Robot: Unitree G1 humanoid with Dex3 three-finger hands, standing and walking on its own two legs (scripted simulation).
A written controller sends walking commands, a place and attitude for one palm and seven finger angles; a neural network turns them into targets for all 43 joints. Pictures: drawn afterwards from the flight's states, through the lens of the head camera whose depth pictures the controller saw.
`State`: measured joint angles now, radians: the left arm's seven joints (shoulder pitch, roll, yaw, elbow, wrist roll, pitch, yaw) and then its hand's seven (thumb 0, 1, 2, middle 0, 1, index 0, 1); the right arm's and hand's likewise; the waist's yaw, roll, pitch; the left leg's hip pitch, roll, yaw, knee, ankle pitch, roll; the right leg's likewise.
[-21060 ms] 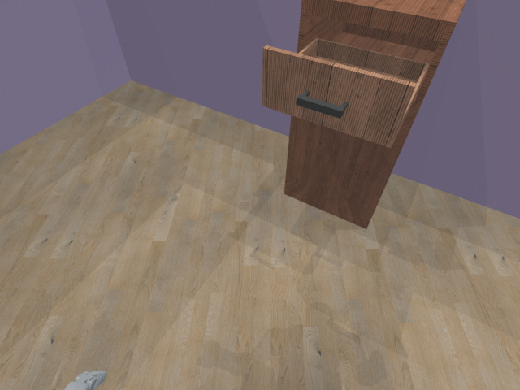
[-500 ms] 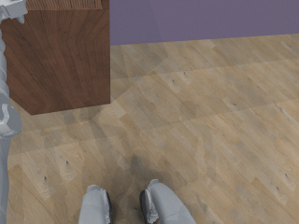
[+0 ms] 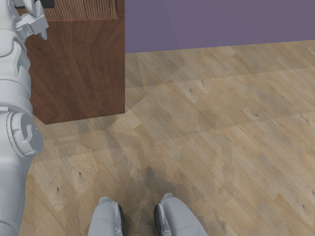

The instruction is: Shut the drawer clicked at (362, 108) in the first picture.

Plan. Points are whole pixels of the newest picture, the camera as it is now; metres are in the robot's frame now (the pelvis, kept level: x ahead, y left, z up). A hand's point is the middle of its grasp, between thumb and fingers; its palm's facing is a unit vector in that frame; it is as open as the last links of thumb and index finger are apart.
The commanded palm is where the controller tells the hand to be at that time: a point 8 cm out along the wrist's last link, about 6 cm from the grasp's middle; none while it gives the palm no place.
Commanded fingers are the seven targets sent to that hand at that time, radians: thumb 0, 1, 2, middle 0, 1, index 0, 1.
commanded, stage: pull the fist back off the drawer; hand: left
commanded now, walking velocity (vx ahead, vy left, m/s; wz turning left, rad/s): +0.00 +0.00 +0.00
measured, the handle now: out of the picture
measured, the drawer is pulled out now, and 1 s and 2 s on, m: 0.00 0.00 0.00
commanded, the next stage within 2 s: draw the hand back to the body in 0.06 s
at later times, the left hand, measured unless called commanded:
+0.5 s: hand (11, 40) +0.49 +0.19 +0.15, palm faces +0.10 -0.99 -0.02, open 3.2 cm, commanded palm +0.44 +0.23 +0.15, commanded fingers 0.00 0.90 0.90 -1.40 -1.60 -1.40 -1.60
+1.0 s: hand out of the picture +0.32 +0.21 +0.20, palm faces +0.33 -0.91 -0.26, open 3.3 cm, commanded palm +0.27 +0.25 +0.22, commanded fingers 0.00 0.90 0.90 -1.40 -1.60 -1.40 -1.60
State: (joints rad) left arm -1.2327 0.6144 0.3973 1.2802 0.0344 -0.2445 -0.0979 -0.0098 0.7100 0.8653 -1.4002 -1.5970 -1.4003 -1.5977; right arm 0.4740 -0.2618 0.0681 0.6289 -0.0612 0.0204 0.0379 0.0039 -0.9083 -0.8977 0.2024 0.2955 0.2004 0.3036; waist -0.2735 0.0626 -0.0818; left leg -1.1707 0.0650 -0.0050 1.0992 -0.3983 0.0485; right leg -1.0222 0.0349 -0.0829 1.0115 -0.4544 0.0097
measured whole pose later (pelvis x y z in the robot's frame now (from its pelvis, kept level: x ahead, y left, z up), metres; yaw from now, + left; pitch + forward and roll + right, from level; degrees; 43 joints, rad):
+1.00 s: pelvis +0.04 -0.03 +0.08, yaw +3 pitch -1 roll +0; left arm 0.04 0.31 0.17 0.04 -0.10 -0.05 0.08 0.02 0.90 0.90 -1.40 -1.60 -1.40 -1.60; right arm 0.15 -0.23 0.06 0.56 0.04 0.03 -0.07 0.01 -0.91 -0.90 0.20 0.30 0.20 0.30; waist 0.03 0.06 -0.01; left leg -0.24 0.02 0.04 0.49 -0.24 0.01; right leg -0.14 0.01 -0.04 0.47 -0.32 -0.02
